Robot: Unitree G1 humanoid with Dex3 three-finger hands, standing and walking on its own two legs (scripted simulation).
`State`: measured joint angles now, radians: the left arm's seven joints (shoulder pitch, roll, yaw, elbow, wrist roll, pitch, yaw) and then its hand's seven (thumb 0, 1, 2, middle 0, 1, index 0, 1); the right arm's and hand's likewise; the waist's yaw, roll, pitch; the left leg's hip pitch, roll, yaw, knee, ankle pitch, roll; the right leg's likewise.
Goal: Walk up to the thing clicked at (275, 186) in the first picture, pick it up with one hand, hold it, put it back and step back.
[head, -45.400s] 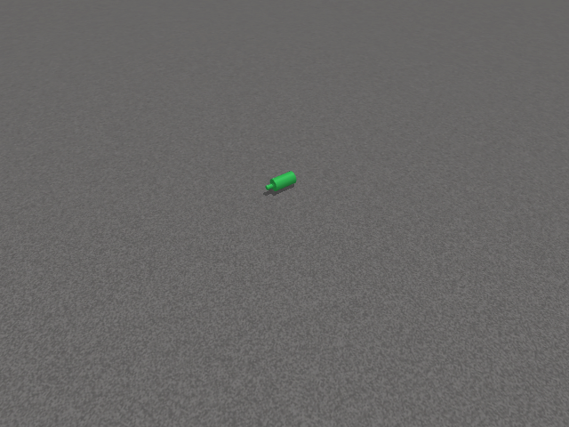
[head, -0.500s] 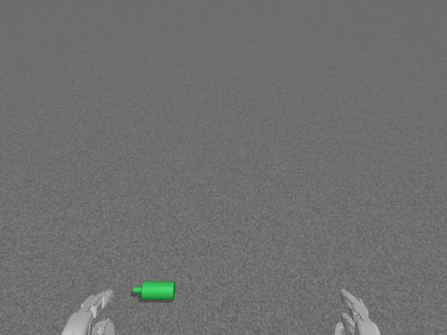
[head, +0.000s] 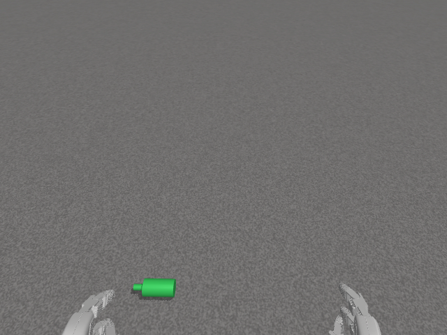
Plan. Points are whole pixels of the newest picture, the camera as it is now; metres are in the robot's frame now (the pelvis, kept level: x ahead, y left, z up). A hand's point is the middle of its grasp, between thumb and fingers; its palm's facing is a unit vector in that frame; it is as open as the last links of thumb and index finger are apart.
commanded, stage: home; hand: left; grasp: from above
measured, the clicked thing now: (154, 287) +0.47 +0.27 -0.68
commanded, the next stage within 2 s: stand in 0.76 s
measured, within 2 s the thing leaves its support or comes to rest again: neither
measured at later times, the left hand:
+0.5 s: hand out of the picture +0.17 +0.18 -0.04, palm faces +0.04 -0.98 -0.20, open 7.4 cm
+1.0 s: hand out of the picture +0.16 +0.21 -0.08, palm faces +0.00 -0.95 -0.32, open 7.4 cm
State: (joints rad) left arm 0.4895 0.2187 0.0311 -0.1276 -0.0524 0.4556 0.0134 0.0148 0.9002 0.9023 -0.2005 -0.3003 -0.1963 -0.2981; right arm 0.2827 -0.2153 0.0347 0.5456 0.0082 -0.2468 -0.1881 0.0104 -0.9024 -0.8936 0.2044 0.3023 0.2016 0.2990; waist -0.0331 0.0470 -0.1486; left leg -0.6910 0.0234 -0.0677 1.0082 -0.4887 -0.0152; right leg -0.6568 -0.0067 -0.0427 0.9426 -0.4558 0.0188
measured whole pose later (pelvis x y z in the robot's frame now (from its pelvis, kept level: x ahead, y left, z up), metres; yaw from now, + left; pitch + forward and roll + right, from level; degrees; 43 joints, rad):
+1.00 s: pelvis -0.01 +0.00 +0.01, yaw +0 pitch +3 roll +0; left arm 0.24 0.28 0.01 0.40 0.05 0.14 0.03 0.01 0.90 0.90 -0.20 -0.30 -0.20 -0.30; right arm 0.18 -0.27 0.01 0.76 -0.08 -0.08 -0.04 0.01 -0.90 -0.89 0.21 0.30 0.20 0.30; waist 0.02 -0.01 0.00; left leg -0.50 -0.01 -0.03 0.89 -0.44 0.00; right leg -0.50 -0.04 0.00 0.88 -0.43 0.02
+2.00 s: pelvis -0.01 -0.01 +0.06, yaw +1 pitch -4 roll +0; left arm 0.14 0.30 0.03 1.16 0.03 0.00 0.02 0.01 0.90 0.90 -0.20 -0.30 -0.20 -0.30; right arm 0.15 -0.31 -0.02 1.13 -0.02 0.01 -0.01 0.00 -0.91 -0.89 0.20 0.30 0.20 0.30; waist 0.01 0.02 0.07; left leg -0.12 0.00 -0.04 0.38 -0.18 -0.02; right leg -0.12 -0.03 -0.03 0.37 -0.19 0.02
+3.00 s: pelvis +0.01 -0.01 +0.07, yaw +0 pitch -3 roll +0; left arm 0.10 0.32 0.03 1.16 0.01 -0.01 0.00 0.01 0.90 0.90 -0.20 -0.30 -0.20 -0.30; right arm 0.11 -0.33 0.00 1.14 -0.02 -0.01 -0.01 0.00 -0.91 -0.89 0.20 0.30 0.20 0.30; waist 0.01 0.01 0.06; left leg -0.10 0.01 -0.04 0.33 -0.18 -0.02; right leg -0.10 -0.03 -0.02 0.32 -0.18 0.02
